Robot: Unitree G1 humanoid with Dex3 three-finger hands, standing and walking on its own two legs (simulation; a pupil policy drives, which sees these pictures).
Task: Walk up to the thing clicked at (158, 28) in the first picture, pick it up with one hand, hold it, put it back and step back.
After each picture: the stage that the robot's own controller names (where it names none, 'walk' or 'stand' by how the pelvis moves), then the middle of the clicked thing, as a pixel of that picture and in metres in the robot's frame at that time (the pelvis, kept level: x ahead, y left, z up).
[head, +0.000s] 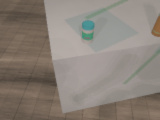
stand; out of the picture +0.80 -0.45 +0.02
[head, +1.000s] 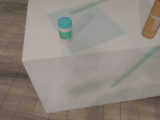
rise first; (157, 14) +0.70 -0.34 +0.06
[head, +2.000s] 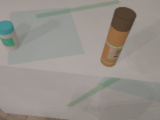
sink last; (115, 41) +0.50 -0.07 +0.06
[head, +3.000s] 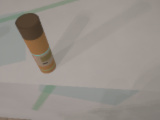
rise first; (39, 48) +0.44 +0.20 +0.06
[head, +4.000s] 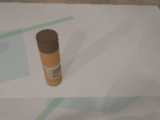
stand; (51, 61) +0.44 +0.14 +0.04
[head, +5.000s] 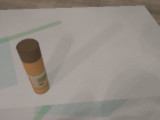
stand; (35, 70) +0.41 +0.19 +0.02
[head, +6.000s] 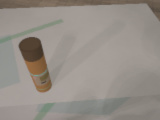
stand; (38, 68) +0.42 +0.19 +0.02
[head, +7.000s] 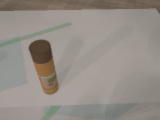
stand; (46, 70) +0.42 +0.16 +0.02
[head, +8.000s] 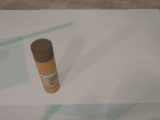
stand; (47, 69) +0.42 +0.16 +0.02
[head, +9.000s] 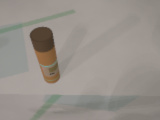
rise first; (47, 59) +0.44 +0.16 +0.02
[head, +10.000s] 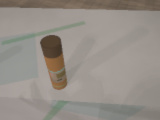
rise first; (55, 65) +0.43 +0.15 +0.02
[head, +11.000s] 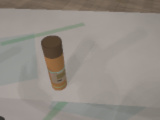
go down; (55, 66) +0.44 +0.13 +0.03
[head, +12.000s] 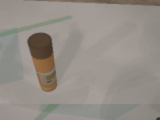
go down; (45, 66) +0.42 +0.14 +0.04
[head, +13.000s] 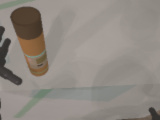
close in; (34, 47) +0.44 +0.14 +0.07
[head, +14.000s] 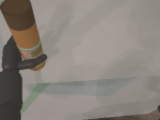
close; (28, 40) +0.45 +0.15 +0.10
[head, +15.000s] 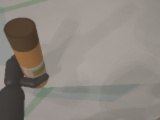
lift; (31, 59) +0.39 +0.15 +0.09
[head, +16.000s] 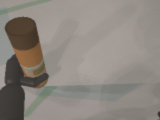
lift; (31, 58) +0.39 +0.16 +0.09
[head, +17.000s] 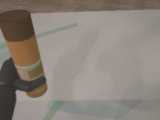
lift; (27, 59) +0.33 +0.17 +0.20
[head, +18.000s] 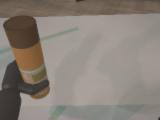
hold; (31, 63) +0.33 +0.16 +0.18
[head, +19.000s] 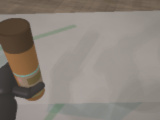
hold; (25, 66) +0.32 +0.17 +0.18
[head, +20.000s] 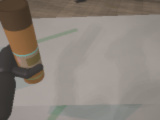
crouch; (25, 47) +0.36 +0.17 +0.22
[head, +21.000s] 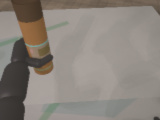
lower; (36, 39) +0.43 +0.14 +0.18
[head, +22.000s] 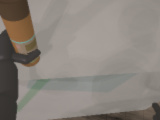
lower; (22, 34) +0.46 +0.16 +0.11
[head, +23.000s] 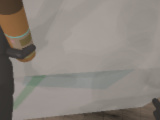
lower; (16, 28) +0.48 +0.16 +0.11
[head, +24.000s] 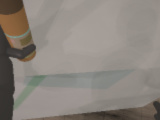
lower; (16, 28) +0.48 +0.16 +0.12
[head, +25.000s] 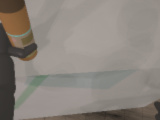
lower; (18, 27) +0.48 +0.16 +0.12
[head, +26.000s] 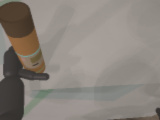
open; (27, 46) +0.42 +0.15 +0.10
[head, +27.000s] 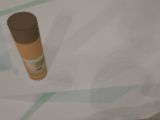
sink last; (31, 52) +0.43 +0.15 +0.08
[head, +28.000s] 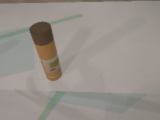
stand; (48, 54) +0.46 +0.17 +0.07
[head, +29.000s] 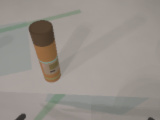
stand; (47, 55) +0.43 +0.15 +0.07
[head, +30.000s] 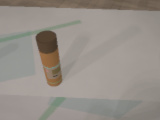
stand; (51, 61) +0.45 +0.15 +0.04
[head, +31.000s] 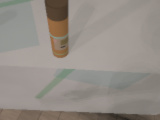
walk; (59, 31) +0.51 +0.09 +0.05
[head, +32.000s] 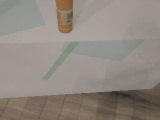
walk; (64, 6) +0.65 +0.11 +0.05
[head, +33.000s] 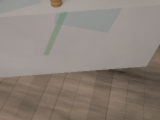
walk; out of the picture +0.91 +0.20 +0.05
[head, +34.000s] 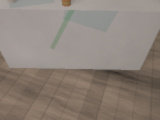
stand; out of the picture +1.14 +0.16 +0.04
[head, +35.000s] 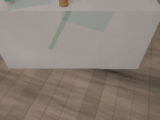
stand; out of the picture +1.15 +0.16 +0.02
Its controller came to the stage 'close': yes
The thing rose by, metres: 0.19
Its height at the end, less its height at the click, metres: +0.00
